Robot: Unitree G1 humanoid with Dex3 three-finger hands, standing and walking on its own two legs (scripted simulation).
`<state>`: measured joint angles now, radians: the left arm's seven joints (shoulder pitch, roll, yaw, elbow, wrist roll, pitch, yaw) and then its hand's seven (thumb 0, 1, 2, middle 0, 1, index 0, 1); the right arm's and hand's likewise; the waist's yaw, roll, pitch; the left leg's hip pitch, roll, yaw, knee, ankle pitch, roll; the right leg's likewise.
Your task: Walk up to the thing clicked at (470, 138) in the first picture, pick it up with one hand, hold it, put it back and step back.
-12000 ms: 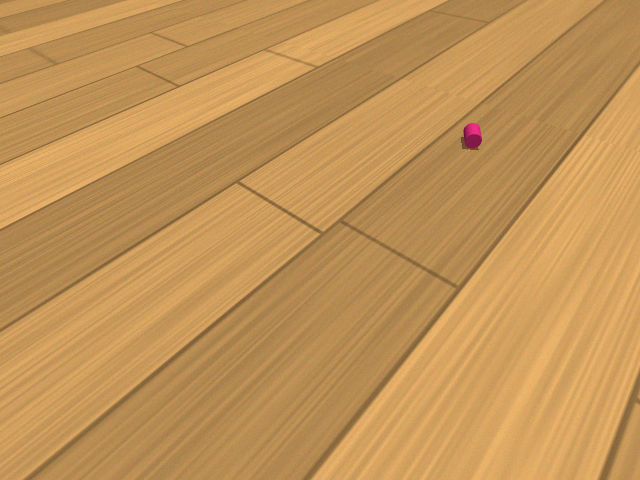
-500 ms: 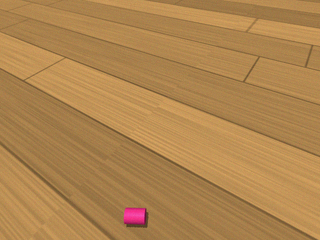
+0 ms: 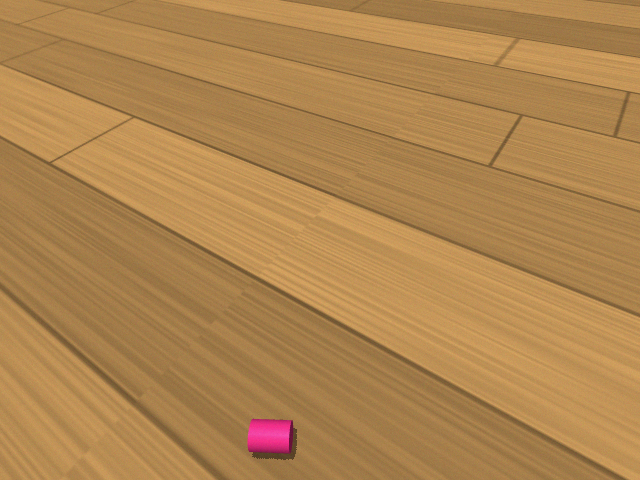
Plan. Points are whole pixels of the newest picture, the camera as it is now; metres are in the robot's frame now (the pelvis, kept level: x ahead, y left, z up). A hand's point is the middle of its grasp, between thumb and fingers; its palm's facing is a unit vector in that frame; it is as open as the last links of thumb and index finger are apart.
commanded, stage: stand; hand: left
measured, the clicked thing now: (271, 435) +0.42 +0.23 -0.74
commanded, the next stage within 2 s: rise first in 1.86 s
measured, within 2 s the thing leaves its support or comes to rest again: neither
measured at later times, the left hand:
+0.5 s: hand out of the picture +0.07 +0.25 -0.16, palm faces -0.03 -0.94 -0.34, open 7.4 cm
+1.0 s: hand out of the picture +0.07 +0.26 -0.16, palm faces -0.02 -0.94 -0.35, open 7.4 cm
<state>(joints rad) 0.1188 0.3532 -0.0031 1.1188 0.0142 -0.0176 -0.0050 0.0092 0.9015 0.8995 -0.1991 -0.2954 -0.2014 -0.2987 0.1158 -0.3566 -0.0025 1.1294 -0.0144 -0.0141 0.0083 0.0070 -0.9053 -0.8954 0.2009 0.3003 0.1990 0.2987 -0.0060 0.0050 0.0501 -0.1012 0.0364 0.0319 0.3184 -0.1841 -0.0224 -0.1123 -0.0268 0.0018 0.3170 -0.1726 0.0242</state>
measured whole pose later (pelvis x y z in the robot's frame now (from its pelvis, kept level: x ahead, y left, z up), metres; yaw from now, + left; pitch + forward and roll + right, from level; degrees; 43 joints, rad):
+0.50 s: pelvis +0.00 +0.00 +0.00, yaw +0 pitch -2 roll +0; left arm 0.12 0.35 -0.01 1.12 0.01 -0.02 0.00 0.01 0.90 0.90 -0.20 -0.30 -0.20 -0.30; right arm 0.11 -0.35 0.00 1.12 -0.01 -0.01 0.01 0.01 -0.91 -0.90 0.20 0.30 0.20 0.30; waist 0.00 0.00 0.05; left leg -0.10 0.03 0.02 0.32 -0.19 -0.02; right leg -0.10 -0.03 -0.01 0.31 -0.18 0.02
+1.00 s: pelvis +0.00 +0.00 +0.00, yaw +1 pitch -2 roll +0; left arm 0.13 0.35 0.00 1.12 0.01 -0.01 0.00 0.01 0.90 0.90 -0.20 -0.30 -0.20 -0.30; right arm 0.12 -0.35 0.00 1.13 -0.01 -0.01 0.01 0.01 -0.91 -0.90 0.20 0.30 0.20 0.30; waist 0.00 0.00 0.05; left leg -0.10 0.03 0.02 0.32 -0.18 -0.02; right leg -0.10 -0.03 -0.01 0.31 -0.18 0.03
